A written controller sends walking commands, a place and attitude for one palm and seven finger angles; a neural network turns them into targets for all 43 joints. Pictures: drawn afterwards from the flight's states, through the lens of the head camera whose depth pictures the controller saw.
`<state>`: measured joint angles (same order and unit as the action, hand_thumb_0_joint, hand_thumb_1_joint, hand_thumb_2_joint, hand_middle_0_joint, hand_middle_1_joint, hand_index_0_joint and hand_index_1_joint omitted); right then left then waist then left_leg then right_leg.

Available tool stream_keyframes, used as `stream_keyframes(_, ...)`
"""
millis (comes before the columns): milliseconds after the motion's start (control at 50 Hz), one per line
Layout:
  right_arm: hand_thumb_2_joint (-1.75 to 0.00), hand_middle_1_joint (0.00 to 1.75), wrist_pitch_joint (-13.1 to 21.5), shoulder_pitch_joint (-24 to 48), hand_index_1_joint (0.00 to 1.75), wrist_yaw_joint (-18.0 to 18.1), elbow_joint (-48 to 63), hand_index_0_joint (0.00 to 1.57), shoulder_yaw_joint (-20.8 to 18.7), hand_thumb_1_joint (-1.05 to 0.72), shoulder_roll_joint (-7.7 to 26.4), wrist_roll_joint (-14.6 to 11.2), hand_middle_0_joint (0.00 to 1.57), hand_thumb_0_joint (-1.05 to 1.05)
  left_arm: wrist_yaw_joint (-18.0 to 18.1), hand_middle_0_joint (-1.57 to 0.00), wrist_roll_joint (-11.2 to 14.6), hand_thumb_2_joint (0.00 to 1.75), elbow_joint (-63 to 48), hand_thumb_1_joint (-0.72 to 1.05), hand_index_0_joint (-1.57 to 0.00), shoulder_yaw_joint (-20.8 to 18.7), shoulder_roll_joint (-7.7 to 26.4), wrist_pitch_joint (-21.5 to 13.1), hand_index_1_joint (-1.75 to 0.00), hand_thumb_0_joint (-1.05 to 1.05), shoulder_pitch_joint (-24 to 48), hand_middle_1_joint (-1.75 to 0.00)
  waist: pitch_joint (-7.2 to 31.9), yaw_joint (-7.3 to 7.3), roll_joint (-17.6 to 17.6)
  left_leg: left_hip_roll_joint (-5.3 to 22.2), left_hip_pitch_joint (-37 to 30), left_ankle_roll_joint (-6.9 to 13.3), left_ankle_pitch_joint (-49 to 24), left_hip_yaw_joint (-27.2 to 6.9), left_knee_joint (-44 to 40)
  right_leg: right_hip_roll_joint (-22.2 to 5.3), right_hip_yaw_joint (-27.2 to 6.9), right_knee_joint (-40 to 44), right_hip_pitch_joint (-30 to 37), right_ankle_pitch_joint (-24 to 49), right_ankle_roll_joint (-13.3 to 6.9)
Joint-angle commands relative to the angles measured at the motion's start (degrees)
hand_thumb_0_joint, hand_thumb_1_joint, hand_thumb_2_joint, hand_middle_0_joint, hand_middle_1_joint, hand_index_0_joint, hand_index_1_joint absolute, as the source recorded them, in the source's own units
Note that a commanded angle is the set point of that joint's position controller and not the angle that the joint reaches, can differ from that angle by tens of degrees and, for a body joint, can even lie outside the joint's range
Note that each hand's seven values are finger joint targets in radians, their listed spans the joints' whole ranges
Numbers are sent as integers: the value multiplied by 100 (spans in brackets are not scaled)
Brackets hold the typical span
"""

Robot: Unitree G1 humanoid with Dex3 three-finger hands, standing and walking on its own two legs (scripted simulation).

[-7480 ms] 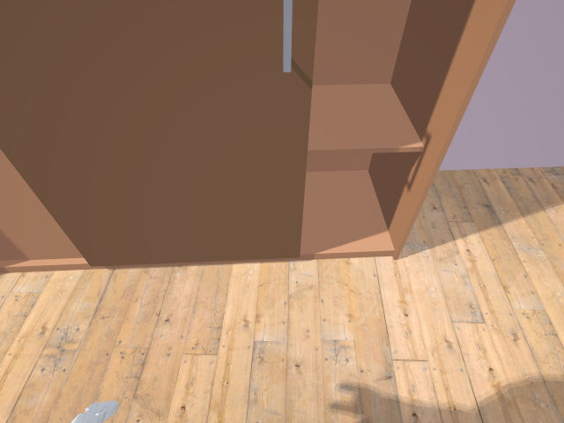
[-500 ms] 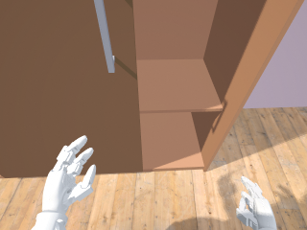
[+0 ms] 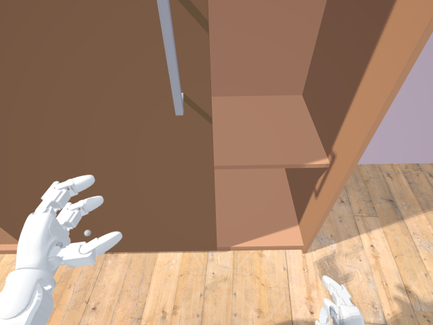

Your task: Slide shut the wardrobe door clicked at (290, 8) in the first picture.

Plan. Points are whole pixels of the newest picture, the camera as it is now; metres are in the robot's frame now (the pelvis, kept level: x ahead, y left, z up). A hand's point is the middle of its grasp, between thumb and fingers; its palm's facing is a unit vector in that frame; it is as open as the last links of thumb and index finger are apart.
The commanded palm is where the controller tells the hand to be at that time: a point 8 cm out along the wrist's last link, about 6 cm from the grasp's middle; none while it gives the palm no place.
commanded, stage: raise the hand with hooked fingers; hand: left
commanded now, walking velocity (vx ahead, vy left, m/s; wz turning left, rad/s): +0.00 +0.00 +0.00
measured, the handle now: (173, 54) +0.53 +0.12 +0.25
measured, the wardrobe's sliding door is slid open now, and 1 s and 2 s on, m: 0.41 0.41 0.41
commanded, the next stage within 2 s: move the hooked fingers beside the handle in 1.22 s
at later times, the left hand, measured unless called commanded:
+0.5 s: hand (27, 171) +0.25 +0.26 +0.23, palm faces +0.16 -0.98 -0.09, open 13.8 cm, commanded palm +0.22 +0.31 +0.23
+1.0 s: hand (11, 151) +0.26 +0.27 +0.25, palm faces +0.13 -0.99 -0.07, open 14.0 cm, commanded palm +0.22 +0.32 +0.27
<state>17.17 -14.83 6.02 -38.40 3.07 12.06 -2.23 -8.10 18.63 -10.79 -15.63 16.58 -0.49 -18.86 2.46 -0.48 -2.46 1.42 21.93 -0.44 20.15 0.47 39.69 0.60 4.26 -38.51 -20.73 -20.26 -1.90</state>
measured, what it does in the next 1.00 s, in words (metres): stands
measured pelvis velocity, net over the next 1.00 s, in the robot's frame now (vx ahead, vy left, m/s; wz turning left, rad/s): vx -0.01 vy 0.00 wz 0.02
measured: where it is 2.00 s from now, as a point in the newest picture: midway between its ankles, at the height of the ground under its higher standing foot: outside the picture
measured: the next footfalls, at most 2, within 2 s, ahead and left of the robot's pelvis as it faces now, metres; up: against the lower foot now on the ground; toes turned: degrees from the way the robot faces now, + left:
none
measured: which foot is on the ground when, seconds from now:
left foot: down 0.00-1.00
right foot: down 0.00-1.00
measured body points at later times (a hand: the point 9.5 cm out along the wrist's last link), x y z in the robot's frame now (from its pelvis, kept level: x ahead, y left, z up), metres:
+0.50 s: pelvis +0.01 +0.00 +0.02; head -0.03 -0.03 +0.47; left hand +0.24 +0.31 +0.23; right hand +0.24 -0.21 -0.03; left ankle +0.01 +0.12 -0.72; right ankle +0.00 -0.10 -0.72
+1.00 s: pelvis -0.01 +0.00 +0.02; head -0.04 -0.03 +0.47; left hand +0.25 +0.33 +0.26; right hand +0.21 -0.23 -0.04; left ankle +0.01 +0.12 -0.72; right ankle +0.00 -0.10 -0.72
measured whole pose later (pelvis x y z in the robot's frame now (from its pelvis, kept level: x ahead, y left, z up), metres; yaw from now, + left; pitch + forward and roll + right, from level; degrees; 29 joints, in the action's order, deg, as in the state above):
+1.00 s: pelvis -0.01 +0.00 +0.02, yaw +1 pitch -4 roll -1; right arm 10.8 -7.8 6.4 -39.2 4.5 16.9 -5.8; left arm -19.8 20.2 -2.3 -27.1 29.2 27.4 11.7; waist 1.4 -3.9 -4.2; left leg 1.2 9.1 -0.4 12.8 -0.4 25.9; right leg 1.0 5.1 -23.2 -6.9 -12.5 -2.0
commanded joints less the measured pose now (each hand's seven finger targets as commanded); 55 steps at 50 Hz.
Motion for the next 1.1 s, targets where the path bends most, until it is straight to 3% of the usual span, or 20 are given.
stream_keyframes(0, -90, 30, 579, 728, 30, -83, 812, 20, -326, -90, 845, -10, 20, 0, 84, -27, -12, 45, -1840, -15, -27, -380, 654, -931, -98, 0, 881, -98, 776, -150, -276, -138, -723, 51, -1776, -191, -762, 96, -1, 725, 591, 1708, 154)
stream_keyframes(60, -90, 30, 639, 740, 30, -36, 722, 20, -362, -90, 954, -80, 20, 0, -259, -28, -78, 42, -1572, -22, -28, -108, 703, -733, -102, 0, 1150, -102, 541, -56, -201, -143, -847, 104, -1394, -212, -970, 96, -32, 961, 587, 1411, 166)
stream_keyframes(120, -90, 30, 573, 880, 30, 95, 728, 20, -359, -90, 1029, -146, 20, 0, -519, -29, -16, 39, -1364, -29, -29, -494, 1206, -203, -107, 0, 1421, -107, 454, -214, -62, -200, -882, 153, -1256, -198, -1153, 51, -79, 1186, 846, 1331, 162)
stream_keyframes(200, -90, 30, 426, 1103, 30, 193, 733, 20, -293, -90, 1010, -156, 20, 0, -470, -29, 149, 35, -1340, -38, -29, -1311, 1825, 348, -112, 0, 2087, -112, 645, -402, 30, -222, -1097, 143, -1495, -205, -1333, 56, -43, 1380, 1206, 1462, 159)
stream_keyframes(260, -90, 30, 392, 1246, 30, 189, 755, 20, -236, -90, 927, -165, 20, 0, -435, -30, 322, 32, -1493, -45, -30, -1488, 1832, 458, -117, 0, 2568, -117, 867, -435, -119, -235, -1387, 118, -1929, -205, -1425, 68, -20, 1448, 1474, 1967, 140)
stream_keyframes(300, -90, 30, 368, 1261, 30, 158, 719, 20, -220, -90, 954, -172, 20, 0, -489, -30, 332, 30, -1426, -50, -30, -1523, 1913, 540, -120, 0, 2753, -120, 999, -431, -336, -239, -1564, 121, -2215, -139, -1383, 61, -71, 1482, 1598, 2363, 139)
stream_keyframes(340, -90, 30, 328, 1304, 30, 143, 736, 20, -186, -90, 933, -214, 20, 0, -626, -30, 304, 30, -1323, -50, -30, -1227, 1737, 716, -120, 0, 2962, -120, 839, -373, -491, -218, -1653, 100, -2299, -135, -1491, 71, -45, 1530, 1589, 2474, 120)
stream_keyframes(440, -90, 30, 82, 1490, 30, 203, 716, 20, -134, -90, 1017, -325, 20, 0, -968, -30, 243, 30, -510, -50, -30, -1164, 2009, 1548, -120, 0, 3524, -120, 278, -304, 53, -203, -1461, 168, -1715, -154, -1646, 42, -145, 1842, 1368, 1970, 175)
stream_keyframes(460, -90, 30, 24, 1542, 30, 221, 732, 20, -121, -90, 1035, -326, 20, 0, -996, -30, 227, 30, -431, -50, -30, -1242, 2150, 1702, -120, 0, 3744, -120, 297, -307, 157, -210, -1460, 179, -1649, -178, -1675, 44, -146, 1880, 1372, 1836, 178)
stream_keyframes(500, -90, 30, -42, 1672, 30, 227, 762, 20, -100, -90, 1049, -300, 20, 0, -970, -30, 228, 30, -475, -50, -30, -1536, 2520, 1872, -120, 0, 4148, -120, 462, -383, -25, -219, -1501, 167, -1680, -197, -1665, 10, -203, 1919, 1476, 1746, 149)
stream_keyframes(520, -90, 30, -55, 1755, 30, 225, 805, 20, -98, -90, 1027, -297, 20, 0, -954, -30, 226, 30, -724, -50, -30, -1618, 2652, 1891, -120, 0, 4477, -120, 765, -397, -84, -235, -1611, 172, -1786, -207, -1667, -23, -231, 1909, 1624, 1843, 141)
stream_keyframes(580, -90, 30, -107, 1830, 30, 203, 861, 20, -52, -90, 994, -287, 20, 0, -919, -30, 264, 30, -835, -50, -30, -1841, 2885, 1853, -120, 0, 4904, -120, 1054, -427, -108, -254, -1734, 174, -1919, -226, -1676, -12, -216, 1883, 1781, 1981, 125)
stream_keyframes(600, -90, 30, -111, 1852, 30, 194, 851, 20, -44, -90, 981, -286, 20, 0, -906, -30, 259, 30, -832, -50, -30, -1873, 2953, 1822, -120, 0, 4981, -120, 1065, -441, -313, -248, -1742, 156, -1900, -214, -1662, -26, -264, 1924, 1794, 1921, 104)
stream_keyframes(700, -90, 30, -192, 1893, 30, 180, 788, 20, -26, -90, 1047, -342, 20, 0, -1070, -30, 191, 30, -161, -50, -30, -1728, 3007, 2115, -120, 0, 5263, -120, 796, -418, -361, -234, -1629, 155, -1667, -237, -1726, -53, -319, 2028, 1668, 1656, 80)
stream_keyframes(740, -90, 30, -238, 1830, 30, 157, 797, 20, -29, -90, 1084, -394, 20, 0, -1207, -30, 187, 30, 356, -50, -30, -1491, 2747, 2405, -120, 0, 4869, -120, 593, -396, -98, -242, -1508, 167, -1604, -257, -1784, -23, -246, 2005, 1567, 1637, 102)
stream_keyframes(800, -90, 30, -321, 1836, 30, 92, 836, 20, -55, -90, 1148, -428, 20, 0, -1372, -30, 229, 30, 646, -50, -30, -1480, 2724, 2727, -120, 0, 4510, -120, 529, -432, 256, -217, -1370, 166, -1567, -265, -1721, -60, -311, 2002, 1508, 1626, 148)
stream_keyframes(880, -90, 30, -311, 1972, 30, 52, 1006, 20, -88, -90, 1135, -409, 20, 0, -1312, -30, 288, 30, -256, -50, -30, -1773, 3059, 2586, -120, 0, 5057, -120, 1008, -438, 115, -226, -1536, 163, -1656, -299, -1651, -101, -386, 1930, 1604, 1586, 146)
stream_keyframes(960, -90, 30, -237, 1917, 30, 68, 1001, 20, -105, -90, 1066, -325, 20, 0, -1025, -30, 303, 30, -846, -50, -30, -2030, 3134, 2044, -120, 0, 5241, -120, 1119, -425, -124, -221, -1650, 156, -1659, -270, -1645, -55, -362, 1911, 1617, 1472, 76)
stream_keyframes(1000, -90, 30, -224, 1880, 30, 88, 960, 20, -115, -90, 1070, -294, 20, 0, -904, -30, 236, 30, -936, -50, -30, -2146, 3271, 1918, -120, 0, 5189, -120, 1073, -471, -501, -215, -1655, 137, -1633, -228, -1658, -47, -364, 1935, 1612, 1372, 32)
stream_keyframes(1080, -90, 30, -232, 1852, 30, 155, 898, 20, -78, -90, 1057, -334, 20, 0, -906, -30, 145, 30, -560, -50, -30, -1749, 2880, 2139, -120, 0, 5141, -120, 722, -393, -661, -215, -1653, 137, -1428, -237, -1824, 15, -220, 1979, 1430, 1182, 20)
